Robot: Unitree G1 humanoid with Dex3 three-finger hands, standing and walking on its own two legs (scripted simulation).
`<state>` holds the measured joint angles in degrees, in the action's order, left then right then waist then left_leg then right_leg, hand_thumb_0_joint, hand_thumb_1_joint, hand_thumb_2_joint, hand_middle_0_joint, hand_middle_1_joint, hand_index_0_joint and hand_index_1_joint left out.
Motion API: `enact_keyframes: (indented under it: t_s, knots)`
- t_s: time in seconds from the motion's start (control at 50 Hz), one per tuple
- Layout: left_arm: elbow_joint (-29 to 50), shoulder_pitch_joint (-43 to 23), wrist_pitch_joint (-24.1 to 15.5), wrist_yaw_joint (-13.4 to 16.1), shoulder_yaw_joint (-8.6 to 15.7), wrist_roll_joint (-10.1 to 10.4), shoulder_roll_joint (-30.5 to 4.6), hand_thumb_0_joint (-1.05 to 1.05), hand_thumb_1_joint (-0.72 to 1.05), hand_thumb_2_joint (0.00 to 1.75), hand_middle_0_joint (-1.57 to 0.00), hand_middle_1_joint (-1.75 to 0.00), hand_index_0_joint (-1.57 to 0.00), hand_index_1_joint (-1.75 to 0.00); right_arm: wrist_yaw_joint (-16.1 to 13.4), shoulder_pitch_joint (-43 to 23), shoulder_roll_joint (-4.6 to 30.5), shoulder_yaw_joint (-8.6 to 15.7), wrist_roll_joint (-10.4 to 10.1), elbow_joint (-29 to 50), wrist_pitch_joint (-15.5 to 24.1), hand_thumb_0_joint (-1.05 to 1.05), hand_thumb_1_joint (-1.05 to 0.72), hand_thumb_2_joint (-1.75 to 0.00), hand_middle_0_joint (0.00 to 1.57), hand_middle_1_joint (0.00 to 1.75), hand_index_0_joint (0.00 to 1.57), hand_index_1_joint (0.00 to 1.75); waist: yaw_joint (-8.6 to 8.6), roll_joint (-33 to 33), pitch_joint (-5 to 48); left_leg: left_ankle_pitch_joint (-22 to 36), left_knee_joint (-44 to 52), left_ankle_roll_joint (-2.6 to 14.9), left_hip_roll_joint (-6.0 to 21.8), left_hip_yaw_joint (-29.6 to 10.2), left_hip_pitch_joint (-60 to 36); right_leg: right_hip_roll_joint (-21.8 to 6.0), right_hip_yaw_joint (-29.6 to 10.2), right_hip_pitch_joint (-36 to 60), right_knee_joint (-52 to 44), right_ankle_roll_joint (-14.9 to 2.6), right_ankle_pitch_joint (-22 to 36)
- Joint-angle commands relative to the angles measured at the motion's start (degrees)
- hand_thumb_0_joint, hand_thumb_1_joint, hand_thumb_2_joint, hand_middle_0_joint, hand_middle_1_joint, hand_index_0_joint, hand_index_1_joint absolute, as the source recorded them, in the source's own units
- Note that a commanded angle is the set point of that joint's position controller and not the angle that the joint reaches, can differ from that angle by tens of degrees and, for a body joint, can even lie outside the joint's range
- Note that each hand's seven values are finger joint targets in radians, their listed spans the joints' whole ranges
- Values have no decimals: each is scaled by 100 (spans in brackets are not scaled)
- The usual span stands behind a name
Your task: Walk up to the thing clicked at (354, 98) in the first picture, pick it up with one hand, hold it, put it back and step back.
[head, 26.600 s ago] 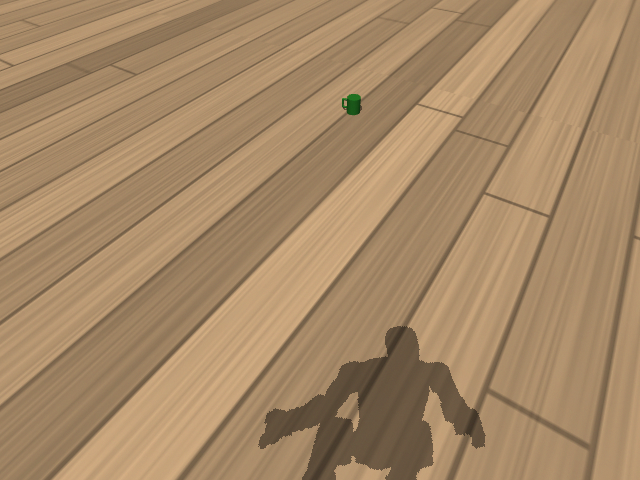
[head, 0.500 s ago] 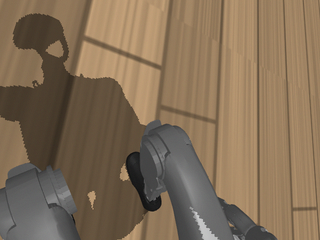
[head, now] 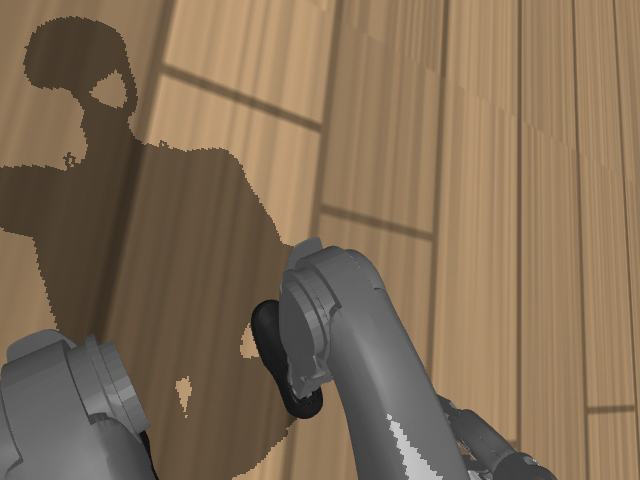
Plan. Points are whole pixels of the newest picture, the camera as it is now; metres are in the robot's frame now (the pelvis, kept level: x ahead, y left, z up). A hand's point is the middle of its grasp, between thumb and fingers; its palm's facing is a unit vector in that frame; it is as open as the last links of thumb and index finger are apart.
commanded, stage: settle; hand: left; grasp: from above
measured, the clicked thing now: out of the picture +0.48 +0.40 -0.26
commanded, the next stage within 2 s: lift in 1.04 s
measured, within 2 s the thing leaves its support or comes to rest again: leaves its support in 0.36 s
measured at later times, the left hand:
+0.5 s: hand out of the picture +0.47 +0.41 -0.20, palm faces -0.39 -0.13 -0.91, open 11.2 cm
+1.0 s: hand out of the picture +0.46 +0.41 -0.12, palm faces -0.42 -0.12 -0.90, open 11.2 cm
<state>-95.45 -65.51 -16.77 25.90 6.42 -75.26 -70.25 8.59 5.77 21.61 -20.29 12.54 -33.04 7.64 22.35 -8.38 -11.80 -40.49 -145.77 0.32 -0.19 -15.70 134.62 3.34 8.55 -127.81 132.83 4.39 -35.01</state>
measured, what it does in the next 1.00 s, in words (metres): stands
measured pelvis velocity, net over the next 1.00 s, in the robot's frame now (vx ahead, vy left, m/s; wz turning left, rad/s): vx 0.00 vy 0.00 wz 0.07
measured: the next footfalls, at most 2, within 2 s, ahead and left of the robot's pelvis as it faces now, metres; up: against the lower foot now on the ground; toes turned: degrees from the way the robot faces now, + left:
none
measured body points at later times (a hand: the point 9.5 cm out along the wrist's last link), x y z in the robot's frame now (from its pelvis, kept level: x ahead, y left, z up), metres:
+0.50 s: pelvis +0.00 +0.00 +0.01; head +0.28 +0.15 +0.33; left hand +0.49 +0.41 -0.15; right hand +0.08 -0.26 -0.04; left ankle +0.06 +0.12 -0.27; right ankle +0.13 -0.13 -0.27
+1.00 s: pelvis +0.00 +0.00 +0.03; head +0.25 +0.13 +0.38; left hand +0.48 +0.41 -0.07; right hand +0.10 -0.26 -0.04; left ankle +0.06 +0.12 -0.27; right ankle +0.13 -0.13 -0.27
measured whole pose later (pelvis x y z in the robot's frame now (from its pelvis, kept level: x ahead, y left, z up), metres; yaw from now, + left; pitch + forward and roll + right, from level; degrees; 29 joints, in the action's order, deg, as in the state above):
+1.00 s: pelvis +0.00 +0.00 +0.03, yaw +4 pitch +34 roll -15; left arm -72.1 -60.7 -13.4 7.6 5.1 -70.5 -57.0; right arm 6.9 8.3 19.1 -10.8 7.0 -31.0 -2.7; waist 16.2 -1.1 -2.2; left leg -38.0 -137.8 1.1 -1.6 -11.0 134.4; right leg 0.1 5.7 -127.3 128.2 2.5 -35.7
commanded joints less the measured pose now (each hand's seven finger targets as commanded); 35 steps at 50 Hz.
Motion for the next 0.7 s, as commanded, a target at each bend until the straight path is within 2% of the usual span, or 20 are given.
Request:
enact_keyframes:
  t_s: [0.0,0.06,0.12,0.18,0.22,0.24,0.28,0.3,0.34,0.36,0.4,0.42,0.46,0.48,0.52,0.56,0.58,0.62,0.64,0.68]
  knots:
    - [743,-1174,-1,188,98,142,-1425,0,31,103,-60,-117,-64,-113,-104,1090,1979,619,-16,-79,-42,0,-90,-90,20,30,20,30,346,3277,3559,1384,1579,-70,295,496,-3043,92,722,1722,-1016,-575,1078]
    - [795,-1200,-39,175,159,161,-1507,0,35,103,-63,-117,-68,-113,-115,1104,1959,591,10,-96,-92,0,-90,-90,20,30,20,30,323,3189,3651,1393,1553,-48,289,504,-2950,89,730,1915,-1025,-557,1131]
    - [802,-1183,-39,136,103,136,-1461,0,19,103,-56,-119,-61,-114,-134,1124,1946,598,2,-98,-102,0,-91,-90,20,30,20,30,341,3227,3614,1332,1560,-36,300,501,-3034,105,720,1835,-1033,-543,1085]
    - [1134,-1375,-3,95,185,135,-1631,0,15,99,-53,-117,-58,-112,-142,1089,1974,633,-16,-53,-123,0,-91,-90,20,30,20,30,280,3440,3770,1403,1624,-65,293,496,-3133,87,718,1793,-1012,-562,1139]
    - [1157,-1325,37,49,179,130,-1574,0,12,103,-52,-117,-56,-113,-140,1121,1955,657,-15,-30,-139,0,-91,-90,20,30,20,30,269,3536,3853,1483,1614,-84,296,486,-3238,86,719,1776,-996,-587,1166]
    - [1356,-1421,27,58,295,140,-1674,0,14,103,-52,-117,-57,-113,-144,1086,2005,682,-12,1,-163,0,-91,-90,20,30,20,30,266,3565,3924,1600,1592,-97,298,497,-3254,76,732,1823,-1025,-583,1259]
    - [1396,-1343,57,40,300,154,-1640,0,14,102,-53,-116,-57,-112,-146,1038,1950,703,-31,29,-192,0,-91,-90,20,30,20,30,141,3620,3947,1519,1626,-98,270,544,-3219,79,703,1835,-1029,-612,1202]
    - [1560,-1404,77,0,322,121,-1637,0,16,103,-54,-117,-59,-113,-136,1115,1932,728,-36,3,-199,0,-91,-90,20,30,20,30,162,3821,3950,1621,1679,-127,281,531,-3358,65,693,1778,-1001,-611,1250]
    - [1706,-1259,152,-99,407,87,-1656,0,21,105,-58,-118,-62,-114,-121,1157,1930,793,-34,15,-235,0,-91,-90,20,30,20,30,59,3964,4098,1848,1713,-164,281,514,-3570,41,700,1722,-980,-633,1340]
    - [1889,-1274,164,-132,477,142,-1697,0,24,104,-59,-118,-64,-114,-119,1088,1929,829,-48,63,-264,0,-91,-90,20,30,20,30,-5,4050,4294,1934,1719,-167,283,535,-3639,46,700,1774,-1000,-632,1384]
    - [2076,-1250,217,-232,467,174,-1537,0,25,106,-60,-120,-65,-115,-91,1158,1897,900,-76,98,-298,0,-91,-90,20,30,20,30,-9,4152,4367,2044,1779,-176,254,532,-3706,17,663,1784,-999,-648,1441]
    - [2042,-1129,279,-315,426,197,-1407,0,25,107,-60,-121,-65,-116,-80,1178,1856,952,-104,84,-308,0,-91,-90,20,30,20,30,-57,4007,4362,2022,1772,-154,249,546,-3718,19,653,1651,-1007,-642,1381]
    - [2367,-1173,342,-423,448,245,-1347,0,30,108,-63,-120,-68,-116,-65,1218,1816,1025,-136,133,-354,0,-91,-90,20,30,20,30,-132,4039,4688,1983,1780,-102,209,639,-3671,40,613,1835,-1072,-643,1414]
    - [2472,-1217,373,-506,413,310,-1236,0,32,107,-64,-120,-69,-115,-63,1241,1830,1081,-168,124,-374,0,-91,-90,20,30,20,30,-125,4041,4631,2020,1811,-119,189,624,-3652,2,594,1757,-1085,-669,1443]
    - [2610,-1084,460,-668,363,351,-1051,0,36,108,-68,-119,-72,-115,-36,1281,1722,1152,-224,126,-441,0,-91,-90,20,30,20,30,-228,3996,4723,1910,1911,-77,183,666,-3610,10,553,1707,-1120,-667,1347]
    - [2723,-1113,502,-859,265,415,-794,0,40,107,-70,-119,-75,-114,-45,1334,1725,1258,-281,128,-512,0,-91,-90,20,30,20,30,-199,3936,4542,1753,2035,-108,149,604,-3574,-35,542,1439,-1139,-696,1201]
    - [2758,-1048,525,-944,273,457,-746,0,41,107,-71,-120,-76,-115,-51,1331,1709,1302,-312,155,-548,0,-91,-90,20,30,20,30,-244,3914,4514,1713,2085,-109,135,613,-3569,-52,524,1403,-1163,-702,1172]
    - [3006,-1177,535,-1137,161,507,-505,0,44,107,-74,-119,-79,-114,-55,1423,1656,1360,-361,167,-626,0,-91,-90,20,30,20,30,-190,3775,4574,1713,2112,-77,125,625,-3581,-67,480,1420,-1214,-692,1187]
    - [3088,-1133,538,-1228,123,518,-445,0,46,106,-76,-117,-80,-112,-69,1414,1616,1392,-389,130,-674,0,-91,-90,20,30,20,30,-238,3710,4685,1748,2105,-62,125,658,-3635,-66,449,1426,-1223,-700,1196]
    - [3203,-1117,516,-1372,102,591,-347,0,48,109,-77,-120,-82,-115,-87,1494,1577,1432,-427,161,-750,0,-91,-90,20,30,20,30,-230,3598,4780,1731,2164,-42,94,681,-3637,-86,401,1559,-1292,-683,1208]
